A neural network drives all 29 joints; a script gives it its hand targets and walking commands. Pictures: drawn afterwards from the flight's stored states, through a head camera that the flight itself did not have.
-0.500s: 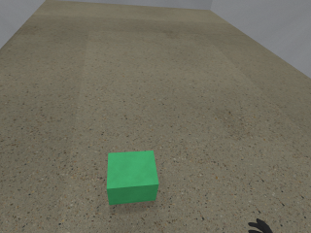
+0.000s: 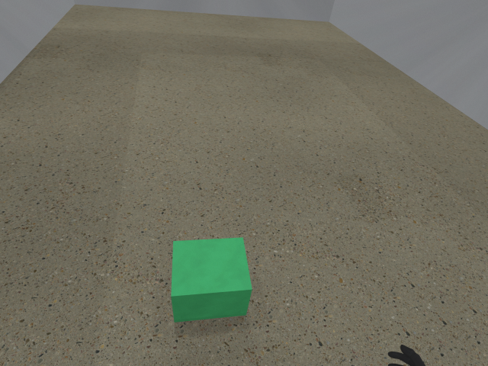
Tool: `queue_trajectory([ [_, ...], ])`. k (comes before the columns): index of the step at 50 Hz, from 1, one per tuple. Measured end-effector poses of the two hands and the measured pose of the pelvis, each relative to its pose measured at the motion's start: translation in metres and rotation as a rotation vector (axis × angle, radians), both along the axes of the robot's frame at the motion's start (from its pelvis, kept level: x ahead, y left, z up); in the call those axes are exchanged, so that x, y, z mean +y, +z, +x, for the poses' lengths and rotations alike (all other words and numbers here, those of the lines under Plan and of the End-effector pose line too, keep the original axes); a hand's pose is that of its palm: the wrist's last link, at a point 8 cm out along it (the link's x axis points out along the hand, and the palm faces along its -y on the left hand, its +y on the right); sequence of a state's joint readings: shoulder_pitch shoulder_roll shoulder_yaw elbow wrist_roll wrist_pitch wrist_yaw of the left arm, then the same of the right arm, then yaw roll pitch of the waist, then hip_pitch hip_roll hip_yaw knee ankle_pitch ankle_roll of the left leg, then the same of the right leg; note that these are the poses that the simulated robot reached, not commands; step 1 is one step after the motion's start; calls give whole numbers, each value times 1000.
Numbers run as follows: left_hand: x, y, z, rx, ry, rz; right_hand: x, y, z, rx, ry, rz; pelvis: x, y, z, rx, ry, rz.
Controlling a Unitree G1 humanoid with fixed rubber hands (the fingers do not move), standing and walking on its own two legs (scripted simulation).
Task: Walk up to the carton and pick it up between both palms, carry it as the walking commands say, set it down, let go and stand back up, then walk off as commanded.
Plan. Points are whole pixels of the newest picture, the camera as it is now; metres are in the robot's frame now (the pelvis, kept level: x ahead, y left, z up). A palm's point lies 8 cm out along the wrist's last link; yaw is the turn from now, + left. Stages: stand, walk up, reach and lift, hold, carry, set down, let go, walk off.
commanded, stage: stand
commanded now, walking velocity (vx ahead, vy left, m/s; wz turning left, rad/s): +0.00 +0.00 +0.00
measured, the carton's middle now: (209, 278) +0.65 +0.12 -0.65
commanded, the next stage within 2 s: walk off in 0.08 s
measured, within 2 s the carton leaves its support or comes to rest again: neither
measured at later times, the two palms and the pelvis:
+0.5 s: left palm out of the picture +0.01 +0.27 -0.12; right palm out of the picture +0.10 -0.29 -0.08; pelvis -0.01 +0.00 +0.01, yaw +0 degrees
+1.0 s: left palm out of the picture +0.00 +0.22 -0.12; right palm out of the picture +0.08 -0.29 -0.10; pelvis +0.00 -0.02 +0.01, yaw +0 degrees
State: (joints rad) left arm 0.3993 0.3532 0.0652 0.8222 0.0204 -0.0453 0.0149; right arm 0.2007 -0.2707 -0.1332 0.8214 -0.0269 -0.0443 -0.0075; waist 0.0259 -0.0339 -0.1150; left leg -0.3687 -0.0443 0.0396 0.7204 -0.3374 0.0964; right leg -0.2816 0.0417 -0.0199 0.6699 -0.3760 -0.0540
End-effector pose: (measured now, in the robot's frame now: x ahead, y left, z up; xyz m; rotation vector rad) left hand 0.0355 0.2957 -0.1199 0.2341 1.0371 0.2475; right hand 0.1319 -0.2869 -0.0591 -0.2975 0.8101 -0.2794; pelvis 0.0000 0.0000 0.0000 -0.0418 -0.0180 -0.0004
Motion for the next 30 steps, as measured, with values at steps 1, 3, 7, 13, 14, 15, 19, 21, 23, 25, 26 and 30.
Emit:
queue_trajectory([
  [1,0,0,-1,2,1,2,0,-1,-1,4,-1,3,0,0,-1,0,0,0],
  [3,1,1,-4,7,2,5,0,-3,-3,11,-4,8,0,1,-2,-1,0,0],
  [7,1,3,-8,16,5,10,0,-5,-6,16,-6,16,-1,1,-4,-1,0,1],
  [13,1,3,-13,26,10,13,-1,-7,-12,28,-10,23,-2,2,-8,-3,0,3],
  [14,1,4,-14,29,11,14,-1,-8,-13,33,-12,25,-2,3,-8,-3,0,3],
  [15,1,4,-14,31,11,14,-1,-9,-14,37,-13,26,-2,3,-9,-3,0,3],
  [19,0,4,-17,49,15,10,-2,-11,-20,62,-20,31,-2,5,-10,3,0,4],
  [21,-6,3,-20,76,25,-6,-1,-13,-24,85,-27,37,-2,6,-10,9,-1,3],
  [23,-14,1,-25,101,35,-27,-1,-16,-29,115,-35,43,-2,7,-11,11,-1,3],
  [25,-22,-2,-29,122,43,-47,-1,-20,-35,143,-44,46,-2,7,-12,10,-1,4],
  [26,-26,-3,-30,129,47,-56,-2,-22,-38,155,-48,48,-3,7,-13,9,-1,4],
  [30,-40,-7,-34,154,59,-87,-3,-27,-49,197,-64,55,-5,8,-13,10,-1,7],
])
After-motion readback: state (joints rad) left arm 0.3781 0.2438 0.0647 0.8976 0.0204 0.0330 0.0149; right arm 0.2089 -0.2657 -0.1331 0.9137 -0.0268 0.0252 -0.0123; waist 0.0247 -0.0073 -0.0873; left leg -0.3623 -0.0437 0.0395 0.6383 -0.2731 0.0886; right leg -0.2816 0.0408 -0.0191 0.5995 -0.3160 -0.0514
